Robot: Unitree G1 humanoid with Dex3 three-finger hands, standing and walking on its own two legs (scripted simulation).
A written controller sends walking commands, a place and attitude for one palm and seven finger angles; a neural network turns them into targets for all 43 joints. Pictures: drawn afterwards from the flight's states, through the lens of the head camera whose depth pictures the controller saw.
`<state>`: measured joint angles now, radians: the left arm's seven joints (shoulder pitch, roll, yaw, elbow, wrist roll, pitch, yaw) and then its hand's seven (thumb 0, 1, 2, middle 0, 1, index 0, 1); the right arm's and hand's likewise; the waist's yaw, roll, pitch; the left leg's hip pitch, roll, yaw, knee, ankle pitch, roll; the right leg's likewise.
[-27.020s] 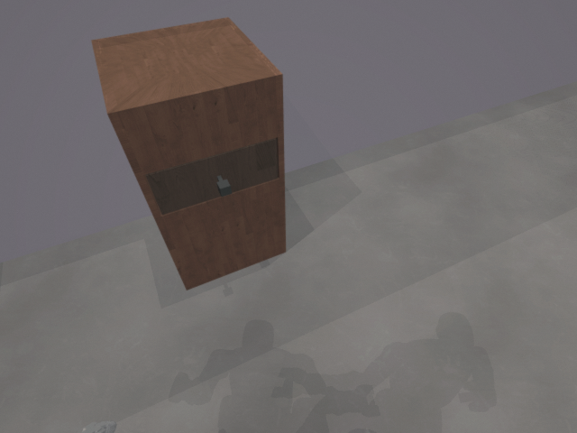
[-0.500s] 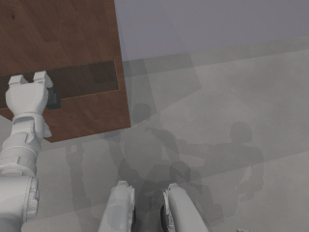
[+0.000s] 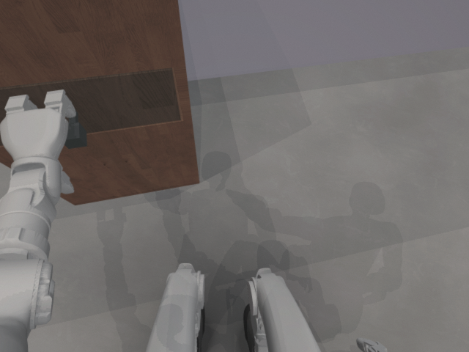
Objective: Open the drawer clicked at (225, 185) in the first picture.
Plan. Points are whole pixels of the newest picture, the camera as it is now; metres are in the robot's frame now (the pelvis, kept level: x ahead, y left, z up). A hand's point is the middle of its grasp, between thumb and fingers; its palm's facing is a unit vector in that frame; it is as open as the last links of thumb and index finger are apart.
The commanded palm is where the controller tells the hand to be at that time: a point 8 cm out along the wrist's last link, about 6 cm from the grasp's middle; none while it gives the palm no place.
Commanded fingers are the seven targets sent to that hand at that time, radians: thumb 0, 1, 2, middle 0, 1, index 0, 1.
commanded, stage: lower the fingers behind the handle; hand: left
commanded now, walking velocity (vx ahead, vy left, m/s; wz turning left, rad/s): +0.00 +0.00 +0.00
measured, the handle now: (73, 127) +0.50 +0.31 -0.06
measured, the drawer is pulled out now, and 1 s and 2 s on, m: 0.00 0.00 0.00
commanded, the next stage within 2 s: lift the fingers back up to retry in 0.62 s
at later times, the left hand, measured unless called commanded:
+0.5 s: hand (55, 146) +0.45 +0.33 -0.05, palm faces +0.00 +0.02 -1.00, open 13.7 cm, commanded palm +0.45 +0.30 -0.02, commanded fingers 0.00 -0.50 0.30 -0.30 -1.20 -0.30 -1.20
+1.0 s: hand (53, 146) +0.45 +0.33 -0.04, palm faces -0.07 -0.01 -1.00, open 13.8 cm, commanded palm +0.45 +0.30 +0.02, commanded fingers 0.00 -0.50 0.30 -0.30 -1.20 -0.30 -1.20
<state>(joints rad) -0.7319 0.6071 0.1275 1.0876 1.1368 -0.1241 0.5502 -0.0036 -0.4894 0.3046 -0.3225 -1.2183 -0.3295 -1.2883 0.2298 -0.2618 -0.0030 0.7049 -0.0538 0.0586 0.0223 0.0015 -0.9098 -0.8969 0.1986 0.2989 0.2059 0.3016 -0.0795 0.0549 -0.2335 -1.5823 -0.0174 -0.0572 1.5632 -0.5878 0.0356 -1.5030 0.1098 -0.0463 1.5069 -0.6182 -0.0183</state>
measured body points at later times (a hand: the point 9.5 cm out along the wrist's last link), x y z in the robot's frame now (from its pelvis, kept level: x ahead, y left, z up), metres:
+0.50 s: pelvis -0.02 -0.01 -0.02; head +0.16 +0.02 +0.39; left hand +0.45 +0.32 +0.00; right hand +0.06 -0.27 -0.15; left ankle +0.05 +0.10 -0.55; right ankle +0.03 -0.11 -0.55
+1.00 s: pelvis -0.01 +0.00 +0.00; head +0.17 +0.02 +0.41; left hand +0.45 +0.32 +0.01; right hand +0.06 -0.27 -0.14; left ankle +0.05 +0.10 -0.55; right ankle +0.03 -0.11 -0.55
